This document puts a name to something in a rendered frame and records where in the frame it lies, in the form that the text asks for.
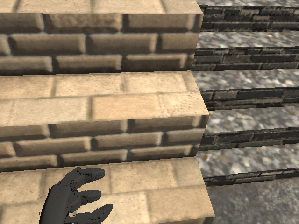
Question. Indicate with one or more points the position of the left robot hand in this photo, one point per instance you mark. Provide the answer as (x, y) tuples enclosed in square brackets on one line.
[(64, 198)]

